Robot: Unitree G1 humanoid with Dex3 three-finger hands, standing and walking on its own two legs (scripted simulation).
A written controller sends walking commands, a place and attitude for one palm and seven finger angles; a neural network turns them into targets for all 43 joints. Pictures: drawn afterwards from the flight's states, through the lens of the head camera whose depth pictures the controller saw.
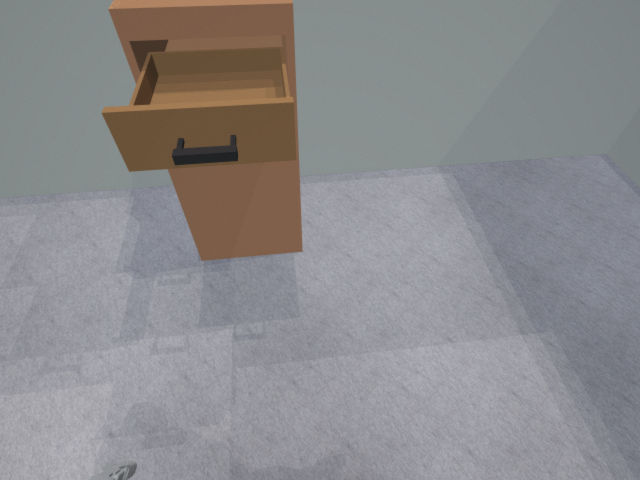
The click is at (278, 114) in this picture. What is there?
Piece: drawer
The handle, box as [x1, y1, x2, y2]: [172, 135, 237, 164]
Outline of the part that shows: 235,135 231,135 230,144 226,146 184,148 183,139 178,138 177,146 175,149 173,149 172,153 174,163 185,164 237,160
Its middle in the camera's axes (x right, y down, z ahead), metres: -0.23 -0.18 +0.76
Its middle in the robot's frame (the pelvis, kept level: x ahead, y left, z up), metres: +0.69 +0.26 +0.01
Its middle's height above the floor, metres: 0.77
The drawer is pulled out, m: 0.30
